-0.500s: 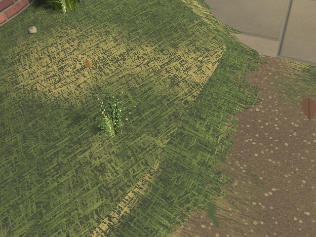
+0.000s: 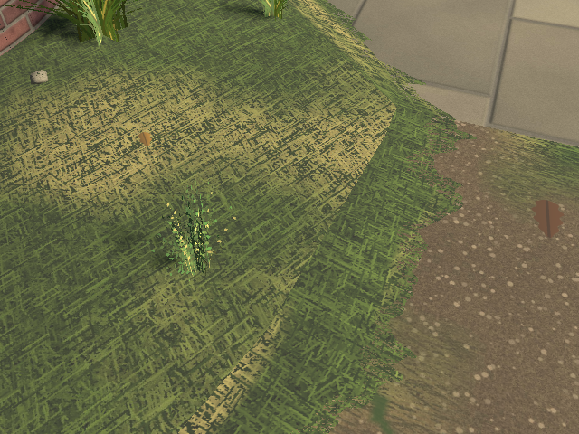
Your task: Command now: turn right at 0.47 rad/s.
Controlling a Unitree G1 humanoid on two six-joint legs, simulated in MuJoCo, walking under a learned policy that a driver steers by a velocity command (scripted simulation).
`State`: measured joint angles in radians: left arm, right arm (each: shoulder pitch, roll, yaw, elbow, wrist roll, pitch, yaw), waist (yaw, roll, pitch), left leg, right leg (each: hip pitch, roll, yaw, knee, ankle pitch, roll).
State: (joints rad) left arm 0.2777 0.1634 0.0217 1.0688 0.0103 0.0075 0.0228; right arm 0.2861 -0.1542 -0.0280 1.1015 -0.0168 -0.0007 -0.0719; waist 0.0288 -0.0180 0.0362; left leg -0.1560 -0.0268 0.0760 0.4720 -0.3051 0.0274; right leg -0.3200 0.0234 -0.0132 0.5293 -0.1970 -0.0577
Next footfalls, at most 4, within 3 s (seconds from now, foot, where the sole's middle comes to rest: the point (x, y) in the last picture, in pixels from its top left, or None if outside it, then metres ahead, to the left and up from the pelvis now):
0.76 left None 0.45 -0.07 -0.77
1.22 right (495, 338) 0.75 -0.46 -0.77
1.66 left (483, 203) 1.21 -0.52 -0.77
2.08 right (518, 117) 1.64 -0.73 -0.77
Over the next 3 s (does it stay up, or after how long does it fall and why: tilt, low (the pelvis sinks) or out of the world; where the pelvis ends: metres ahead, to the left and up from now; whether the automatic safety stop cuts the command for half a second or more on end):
stays up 2.21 -0.32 -0.03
